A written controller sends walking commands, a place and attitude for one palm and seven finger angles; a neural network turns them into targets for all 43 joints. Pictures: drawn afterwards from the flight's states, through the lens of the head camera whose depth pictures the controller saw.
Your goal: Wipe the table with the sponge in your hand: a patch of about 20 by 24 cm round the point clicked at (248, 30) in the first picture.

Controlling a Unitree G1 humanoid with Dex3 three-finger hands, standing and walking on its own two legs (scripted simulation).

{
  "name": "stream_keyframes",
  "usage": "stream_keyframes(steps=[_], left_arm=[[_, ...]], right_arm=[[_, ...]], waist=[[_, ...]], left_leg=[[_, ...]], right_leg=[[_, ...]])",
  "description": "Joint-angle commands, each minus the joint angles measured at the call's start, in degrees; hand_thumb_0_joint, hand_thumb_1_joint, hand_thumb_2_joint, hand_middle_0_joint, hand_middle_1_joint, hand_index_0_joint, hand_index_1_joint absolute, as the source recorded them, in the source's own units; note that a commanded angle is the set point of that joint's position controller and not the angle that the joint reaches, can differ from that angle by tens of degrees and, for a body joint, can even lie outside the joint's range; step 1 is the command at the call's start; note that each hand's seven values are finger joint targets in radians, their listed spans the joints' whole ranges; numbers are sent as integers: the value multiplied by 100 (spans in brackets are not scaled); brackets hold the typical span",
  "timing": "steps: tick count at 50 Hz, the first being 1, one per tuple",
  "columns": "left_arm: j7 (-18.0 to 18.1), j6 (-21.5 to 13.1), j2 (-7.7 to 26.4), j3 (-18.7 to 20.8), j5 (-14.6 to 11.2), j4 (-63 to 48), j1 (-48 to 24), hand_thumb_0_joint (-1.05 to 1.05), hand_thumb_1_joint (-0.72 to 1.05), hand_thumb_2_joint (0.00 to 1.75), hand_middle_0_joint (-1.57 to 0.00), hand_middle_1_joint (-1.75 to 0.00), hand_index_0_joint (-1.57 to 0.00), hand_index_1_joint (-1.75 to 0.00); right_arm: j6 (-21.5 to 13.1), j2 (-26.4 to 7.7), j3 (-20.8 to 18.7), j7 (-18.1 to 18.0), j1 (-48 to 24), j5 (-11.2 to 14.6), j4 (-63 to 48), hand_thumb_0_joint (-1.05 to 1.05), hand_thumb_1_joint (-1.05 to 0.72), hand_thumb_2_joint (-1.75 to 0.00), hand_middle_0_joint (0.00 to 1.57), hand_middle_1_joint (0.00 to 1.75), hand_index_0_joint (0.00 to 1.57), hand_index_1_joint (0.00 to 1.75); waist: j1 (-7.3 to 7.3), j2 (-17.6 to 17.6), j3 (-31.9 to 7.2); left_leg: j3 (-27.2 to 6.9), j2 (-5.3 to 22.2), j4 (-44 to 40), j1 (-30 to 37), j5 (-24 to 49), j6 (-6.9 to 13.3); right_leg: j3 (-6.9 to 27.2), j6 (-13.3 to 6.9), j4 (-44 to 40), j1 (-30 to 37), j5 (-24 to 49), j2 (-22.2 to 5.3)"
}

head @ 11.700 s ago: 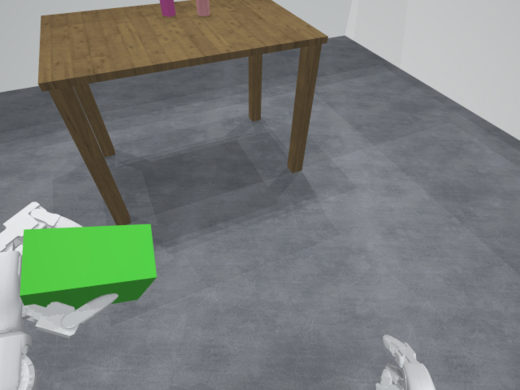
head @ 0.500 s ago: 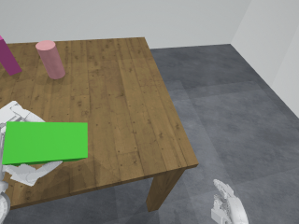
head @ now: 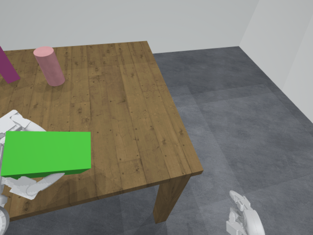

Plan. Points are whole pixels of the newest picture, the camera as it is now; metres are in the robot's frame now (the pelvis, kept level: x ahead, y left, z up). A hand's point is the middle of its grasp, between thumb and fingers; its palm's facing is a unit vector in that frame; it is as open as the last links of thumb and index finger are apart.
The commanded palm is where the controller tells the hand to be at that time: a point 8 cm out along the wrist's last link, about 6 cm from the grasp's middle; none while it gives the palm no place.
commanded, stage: look again from close up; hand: left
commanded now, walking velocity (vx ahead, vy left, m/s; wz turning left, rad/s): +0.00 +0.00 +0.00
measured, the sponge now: (62, 155) +0.23 +0.21 +0.14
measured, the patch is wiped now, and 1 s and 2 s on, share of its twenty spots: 0.00 0.00 0.00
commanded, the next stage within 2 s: shuffle to correct the standing spot in 0.10 s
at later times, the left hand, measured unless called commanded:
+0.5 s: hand (55, 144) +0.23 +0.22 +0.16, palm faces +0.32 -0.89 -0.32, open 10.1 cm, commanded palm +0.18 +0.25 +0.18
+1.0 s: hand (64, 146) +0.24 +0.20 +0.16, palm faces +0.30 -0.88 -0.37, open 10.1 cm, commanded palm +0.19 +0.24 +0.18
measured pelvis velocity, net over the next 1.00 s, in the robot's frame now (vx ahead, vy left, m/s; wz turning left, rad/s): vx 0.01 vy -0.03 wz -0.06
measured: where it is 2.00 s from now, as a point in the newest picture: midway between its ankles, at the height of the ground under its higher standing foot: outside the picture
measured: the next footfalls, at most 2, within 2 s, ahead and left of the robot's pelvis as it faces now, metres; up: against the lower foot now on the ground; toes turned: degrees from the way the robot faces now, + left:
none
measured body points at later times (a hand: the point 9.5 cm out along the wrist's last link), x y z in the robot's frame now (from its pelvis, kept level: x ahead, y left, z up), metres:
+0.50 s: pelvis +0.00 -0.02 +0.00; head +0.03 +0.00 +0.45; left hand +0.21 +0.26 +0.18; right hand +0.19 -0.24 -0.06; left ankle +0.06 +0.09 -0.74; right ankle +0.02 -0.14 -0.74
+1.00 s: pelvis +0.01 -0.03 +0.00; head +0.03 -0.02 +0.45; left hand +0.22 +0.25 +0.18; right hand +0.16 -0.29 -0.08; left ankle +0.05 +0.09 -0.74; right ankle +0.02 -0.14 -0.74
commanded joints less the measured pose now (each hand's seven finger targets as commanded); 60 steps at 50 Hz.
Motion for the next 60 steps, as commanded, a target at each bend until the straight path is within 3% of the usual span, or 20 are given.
stream_keyframes(steps=[1, 10, 11, 14, 15, 16, 20, 21, 23, 26, 29, 30, 31, 35, 39, 42, 50, 51, 59, 60], left_arm=[[129, -289, 821, 543, -92, -1206, -353, 0, 10, 130, -120, -160, -120, -160], [196, -150, 1021, 685, -95, -1136, -362, 0, 10, 130, -120, -160, -120, -160], [172, -152, 790, 533, -116, -1171, -365, 0, 10, 130, -120, -160, -120, -160], [135, -127, 853, 583, -138, -1147, -573, 0, 10, 130, -120, -160, -120, -160], [172, -95, 927, 633, -125, -1147, -639, 0, 10, 130, -120, -160, -120, -160], [151, -108, 717, 481, -120, -1173, -703, 0, 10, 130, -120, -160, -120, -160], [167, -81, 911, 616, -73, -1370, -779, 0, 10, 130, -120, -160, -120, -160], [138, -80, 679, 438, -77, -1422, -747, 0, 10, 130, -120, -160, -120, -160], [120, -58, 830, 569, -79, -1468, -695, 0, 10, 130, -120, -160, -120, -160], [131, 37, 755, 577, -127, -1444, -422, 0, 10, 130, -120, -160, -120, -160], [132, 83, 952, 769, -186, -1542, -251, 0, 10, 130, -120, -160, -120, -160], [182, 164, 1068, 875, -207, -1459, -85, 0, 10, 130, -120, -160, -120, -160], [167, 174, 840, 698, -231, -1540, -49, 0, 10, 130, -120, -160, -120, -160], [276, 269, 1027, 842, -197, -1472, 162, 0, 10, 130, -120, -160, -120, -160], [269, 294, 915, 743, -171, -1429, 162, 0, 10, 130, -120, -160, -120, -160], [294, 310, 892, 714, -127, -1303, 79, 0, 10, 130, -120, -160, -120, -160], [304, 320, 806, 541, 14, -1211, -73, 0, 10, 130, -120, -160, -120, -160], [281, 304, 608, 361, 17, -1287, -215, 0, 10, 130, -120, -160, -120, -160], [271, 323, 657, 434, 83, -1318, -404, 0, 10, 130, -120, -160, -120, -160], [298, 351, 736, 482, 103, -1334, -409, 0, 10, 130, -120, -160, -120, -160]], right_arm=[[-310, -783, -328, -83, -499, 63, -859, 0, -90, -90, 20, 30, 20, 30], [-268, -833, -343, -116, -616, 99, -870, 0, -90, -90, 20, 30, 20, 30], [-246, -747, -329, -122, -551, 74, -882, 0, -90, -90, 20, 30, 20, 30], [-233, -744, -375, -119, -535, 78, -938, 0, -90, -90, 20, 30, 20, 30], [-223, -776, -391, -109, -625, 103, -941, 0, -90, -90, 20, 30, 20, 30], [-197, -704, -379, -105, -550, 74, -942, 0, -90, -90, 20, 30, 20, 30], [-174, -691, -410, -42, -598, 78, -1051, 0, -90, -90, 20, 30, 20, 30], [-134, -619, -390, -20, -541, 51, -1080, 0, -90, -90, 20, 30, 20, 30], [-89, -624, -405, 12, -537, 46, -1144, 0, -90, -90, 20, 30, 20, 30], [1, -588, -395, 19, -549, 40, -1166, 0, -90, -90, 20, 30, 20, 30], [31, -598, -411, -15, -474, 41, -1161, 0, -90, -90, 20, 30, 20, 30], [51, -630, -412, -32, -484, 61, -1151, 0, -90, -90, 20, 30, 20, 30], [57, -589, -394, -49, -470, 61, -1151, 0, -90, -90, 20, 30, 20, 30], [14, -699, -378, -158, -503, 116, -1054, 0, -90, -90, 20, 30, 20, 30], [-14, -727, -375, -236, -551, 117, -1012, 0, -90, -90, 20, 30, 20, 30], [-22, -778, -380, -286, -565, 120, -955, 0, -90, -90, 20, 30, 20, 30], [-33, -840, -353, -280, -608, 110, -936, 0, -90, -90, 20, 30, 20, 30], [-10, -799, -322, -272, -566, 90, -960, 0, -90, -90, 20, 30, 20, 30], [67, -755, -274, -243, -582, 43, -1045, 0, -90, -90, 20, 30, 20, 30], [84, -793, -272, -241, -631, 44, -1027, 0, -90, -90, 20, 30, 20, 30]], waist=[[-20, 504, -903], [2, 586, -930], [1, 467, -941], [7, 388, -844], [-7, 577, -866], [-7, 654, -871], [17, 978, -1013], [17, 991, -1028], [42, 878, -985], [3, 642, -995], [-17, 361, -1041], [-41, 329, -1030], [-67, 412, -1067], [-67, 415, -1012], [-45, 69, -916], [-33, 81, -831], [-23, 401, -785], [-52, 429, -752], [-32, 475, -837], [-47, 719, -859]], left_leg=[[-746, 620, -580, 419, -254, -143], [-744, 621, -551, 581, 19, -141], [-711, 670, -574, 567, 40, -141], [-766, 858, -619, 549, 91, -165], [-794, 913, -695, 617, -107, -181], [-822, 1011, -771, 507, -143, -170], [-868, 1258, -836, 524, -203, -146], [-856, 1331, -829, 465, -193, -123], [-745, 1377, -719, 296, -259, -96], [-514, 1192, -485, 232, -527, -118], [-267, 1001, -46, 341, -526, -146], [-219, 958, 23, 414, -547, -169], [-164, 917, 99, 439, -517, -154], [-122, 723, 332, 593, -341, -133], [-130, 686, 280, 699, -35, -71], [-218, 729, 10, 766, 94, -38], [-362, 813, -472, 855, 191, -3], [-363, 815, -546, 768, 25, 0], [-414, 863, -720, 769, 23, -8], [-428, 867, -782, 834, -28, -40]], right_leg=[[488, -283, -413, 177, -192, -426], [563, -281, -417, 178, -7, -436], [515, -263, -409, 205, 47, -381], [620, -229, -300, 17, 104, -290], [666, -224, -205, -90, -78, -231], [613, -210, -109, -43, -61, -166], [669, -185, 275, -112, -117, -64], [628, -182, 307, -106, -85, -32], [723, -199, 286, -78, -20, -64], [865, -285, 42, -86, 108, -164], [1140, -423, -200, -246, 222, -415], [1152, -457, -228, -350, 138, -478], [1171, -471, -269, -357, 153, -502], [1329, -515, -544, -414, 35, -738], [1244, -425, -598, -294, 360, -704], [1097, -356, -571, -214, 351, -598], [893, -287, -534, 86, 415, -421], [841, -279, -553, 114, 301, -379], [785, -285, -573, 339, 490, -306], [776, -292, -545, 303, 401, -295]])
